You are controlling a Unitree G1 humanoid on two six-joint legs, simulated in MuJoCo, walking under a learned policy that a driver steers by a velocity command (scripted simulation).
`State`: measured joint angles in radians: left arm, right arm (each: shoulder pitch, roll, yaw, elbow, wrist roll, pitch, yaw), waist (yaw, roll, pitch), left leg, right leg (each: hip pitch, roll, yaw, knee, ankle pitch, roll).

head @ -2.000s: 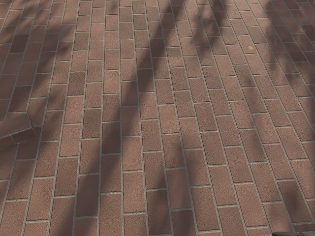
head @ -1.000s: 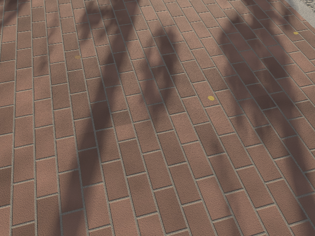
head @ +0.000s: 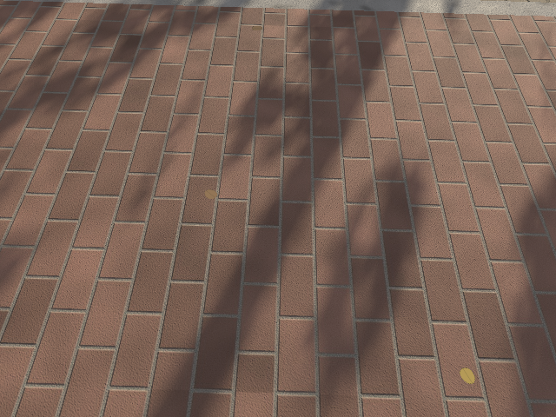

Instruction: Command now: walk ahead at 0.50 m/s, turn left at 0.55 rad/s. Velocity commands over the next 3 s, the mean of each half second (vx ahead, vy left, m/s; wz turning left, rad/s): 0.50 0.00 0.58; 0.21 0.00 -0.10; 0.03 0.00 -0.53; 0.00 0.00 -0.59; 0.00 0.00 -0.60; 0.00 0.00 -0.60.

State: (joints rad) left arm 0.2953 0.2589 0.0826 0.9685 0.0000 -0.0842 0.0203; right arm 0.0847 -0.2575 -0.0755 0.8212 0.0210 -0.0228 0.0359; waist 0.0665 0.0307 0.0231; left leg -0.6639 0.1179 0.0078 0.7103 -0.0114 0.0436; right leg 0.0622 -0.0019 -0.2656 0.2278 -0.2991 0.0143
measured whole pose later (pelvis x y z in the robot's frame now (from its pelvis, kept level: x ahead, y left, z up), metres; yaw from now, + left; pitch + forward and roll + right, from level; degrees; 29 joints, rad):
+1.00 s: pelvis +0.46 +0.08 +0.00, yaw +11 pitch +2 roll +0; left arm 0.19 0.31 0.08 0.83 -0.02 0.01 0.01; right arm 0.11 -0.28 -0.06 0.70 0.00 -0.01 -0.04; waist 0.05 -0.01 0.04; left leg -0.40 -0.02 -0.10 0.60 -0.28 -0.05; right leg -0.34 0.09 0.15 0.46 -0.16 -0.03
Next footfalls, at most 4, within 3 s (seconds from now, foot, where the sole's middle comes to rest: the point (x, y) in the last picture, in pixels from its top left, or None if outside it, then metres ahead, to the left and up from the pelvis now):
0.10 left None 0.23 0.12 -0.77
0.60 right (304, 383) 0.56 0.00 -0.77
1.04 left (208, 394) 0.52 0.22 -0.77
1.44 right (321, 402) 0.52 -0.05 -0.77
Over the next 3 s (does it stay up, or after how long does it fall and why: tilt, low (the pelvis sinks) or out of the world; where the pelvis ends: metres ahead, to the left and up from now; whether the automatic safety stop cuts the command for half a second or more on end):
stays up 0.49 0.05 0.00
